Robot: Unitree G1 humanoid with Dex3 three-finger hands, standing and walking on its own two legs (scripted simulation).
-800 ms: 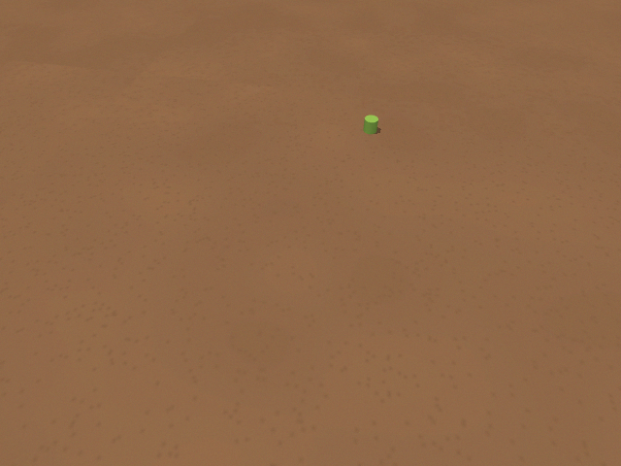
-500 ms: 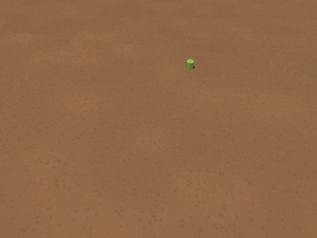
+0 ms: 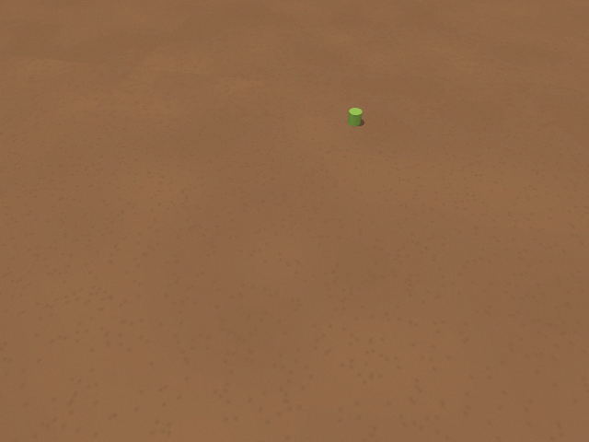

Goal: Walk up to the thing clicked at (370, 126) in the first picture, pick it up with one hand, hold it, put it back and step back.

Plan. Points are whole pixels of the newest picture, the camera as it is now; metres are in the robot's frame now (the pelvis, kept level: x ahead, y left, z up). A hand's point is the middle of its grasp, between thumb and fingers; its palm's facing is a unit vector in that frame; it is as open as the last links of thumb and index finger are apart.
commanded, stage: stand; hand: left
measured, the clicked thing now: (354, 117) +1.90 -0.33 -0.74
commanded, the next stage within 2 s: walk up in 0.32 s
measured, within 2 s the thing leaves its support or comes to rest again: neither
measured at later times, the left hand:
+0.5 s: hand out of the picture +0.12 +0.25 -0.15, palm faces -0.12 -0.93 -0.34, open 7.4 cm
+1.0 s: hand (229, 342) +0.31 +0.14 -0.16, palm faces -0.19 -0.92 -0.33, open 7.4 cm
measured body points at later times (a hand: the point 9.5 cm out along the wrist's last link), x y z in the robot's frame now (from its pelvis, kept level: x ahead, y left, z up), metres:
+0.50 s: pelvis +0.02 -0.02 -0.01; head +0.03 -0.02 +0.44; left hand +0.12 +0.30 -0.12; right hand +0.07 -0.35 -0.12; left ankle +0.00 +0.11 -0.75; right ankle +0.03 -0.16 -0.71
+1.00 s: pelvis +0.23 -0.12 -0.01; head +0.23 -0.12 +0.44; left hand +0.32 +0.19 -0.13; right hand +0.26 -0.46 -0.11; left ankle +0.39 -0.01 -0.72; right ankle +0.14 -0.23 -0.75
